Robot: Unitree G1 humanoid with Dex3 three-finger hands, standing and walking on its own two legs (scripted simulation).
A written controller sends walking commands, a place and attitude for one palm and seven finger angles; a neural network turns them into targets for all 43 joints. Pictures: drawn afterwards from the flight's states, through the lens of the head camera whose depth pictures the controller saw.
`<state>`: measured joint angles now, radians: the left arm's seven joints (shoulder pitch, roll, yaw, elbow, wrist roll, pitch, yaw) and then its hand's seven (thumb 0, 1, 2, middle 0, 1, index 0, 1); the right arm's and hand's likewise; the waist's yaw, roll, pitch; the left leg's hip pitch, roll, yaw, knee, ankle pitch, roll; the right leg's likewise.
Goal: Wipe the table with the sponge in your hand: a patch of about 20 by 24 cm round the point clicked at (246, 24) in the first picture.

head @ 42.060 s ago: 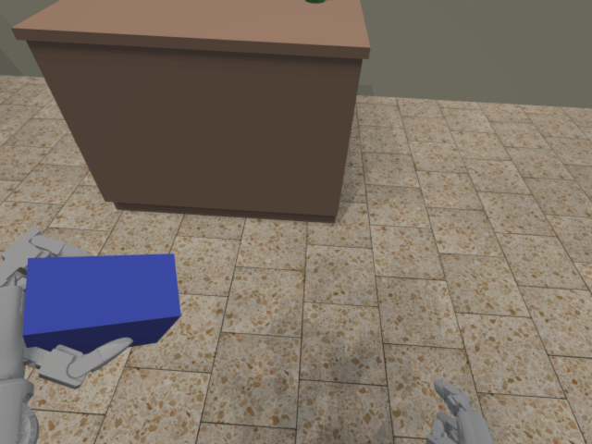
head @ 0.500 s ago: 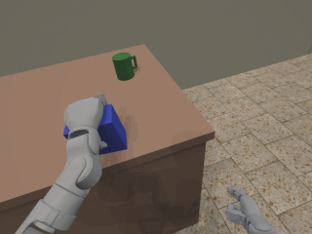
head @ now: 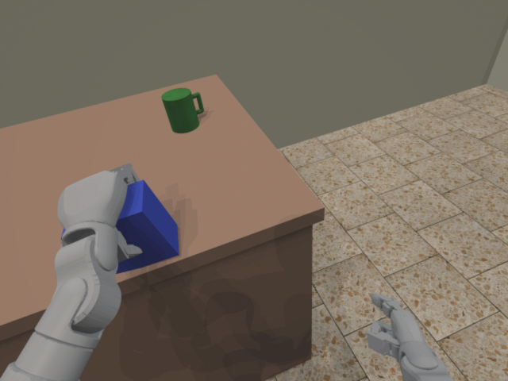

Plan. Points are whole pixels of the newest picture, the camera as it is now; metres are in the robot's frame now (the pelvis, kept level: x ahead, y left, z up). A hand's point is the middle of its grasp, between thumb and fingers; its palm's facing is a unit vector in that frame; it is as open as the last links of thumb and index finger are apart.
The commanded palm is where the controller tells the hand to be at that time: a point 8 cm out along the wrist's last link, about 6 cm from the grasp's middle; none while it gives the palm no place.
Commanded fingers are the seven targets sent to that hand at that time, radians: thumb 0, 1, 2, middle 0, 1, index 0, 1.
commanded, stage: slide back across to the middle lane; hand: left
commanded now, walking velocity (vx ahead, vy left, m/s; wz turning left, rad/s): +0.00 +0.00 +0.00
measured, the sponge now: (133, 237) +0.29 +0.24 +0.12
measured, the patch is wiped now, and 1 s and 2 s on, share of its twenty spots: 0.85 0.85 0.85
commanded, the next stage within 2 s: wipe forward along the middle lane in 0.36 s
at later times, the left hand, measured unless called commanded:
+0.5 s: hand (73, 237) +0.25 +0.29 +0.17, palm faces +0.11 -0.04 -0.99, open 10.6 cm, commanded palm +0.22 +0.30 +0.22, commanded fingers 0.00 0.10 1.30 -1.20 -1.60 -1.20 -1.60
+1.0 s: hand (73, 213) +0.30 +0.33 +0.16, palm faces +0.06 -0.02 -1.00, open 10.6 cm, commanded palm +0.28 +0.33 +0.20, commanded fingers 0.00 0.10 1.30 -1.20 -1.60 -1.20 -1.60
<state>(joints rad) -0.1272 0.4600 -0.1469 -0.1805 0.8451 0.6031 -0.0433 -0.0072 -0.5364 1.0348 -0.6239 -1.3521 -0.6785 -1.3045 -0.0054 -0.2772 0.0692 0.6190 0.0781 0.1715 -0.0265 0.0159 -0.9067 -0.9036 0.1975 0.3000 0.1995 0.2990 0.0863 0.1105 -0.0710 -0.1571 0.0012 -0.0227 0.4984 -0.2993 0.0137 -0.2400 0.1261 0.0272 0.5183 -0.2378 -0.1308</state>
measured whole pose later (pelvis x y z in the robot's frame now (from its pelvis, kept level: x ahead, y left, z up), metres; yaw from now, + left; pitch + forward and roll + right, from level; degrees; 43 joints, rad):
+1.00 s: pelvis -0.02 +0.03 +0.00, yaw +2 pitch -2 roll +1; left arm -0.40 0.52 -0.12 0.25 0.93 0.43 -0.13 0.00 -0.56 1.04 -0.66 -1.31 -0.72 -1.27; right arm 0.09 -0.29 0.06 0.69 0.07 0.05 -0.09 0.02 -0.90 -0.90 0.20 0.30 0.20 0.30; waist 0.09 0.10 -0.05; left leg -0.20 -0.06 -0.10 0.48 -0.25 0.00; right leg -0.27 0.07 0.02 0.51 -0.20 -0.08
